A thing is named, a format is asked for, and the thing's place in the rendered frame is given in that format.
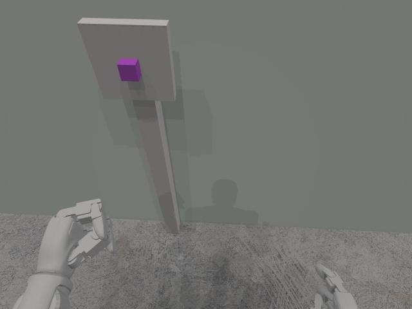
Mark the robot right hand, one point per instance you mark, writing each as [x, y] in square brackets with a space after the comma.
[341, 299]

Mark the button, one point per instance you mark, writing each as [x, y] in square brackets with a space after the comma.
[129, 69]

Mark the robot left hand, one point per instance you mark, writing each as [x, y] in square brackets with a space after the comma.
[57, 253]

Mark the robot left forearm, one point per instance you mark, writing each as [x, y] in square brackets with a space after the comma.
[46, 290]

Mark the panel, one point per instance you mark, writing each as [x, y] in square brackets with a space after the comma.
[148, 40]

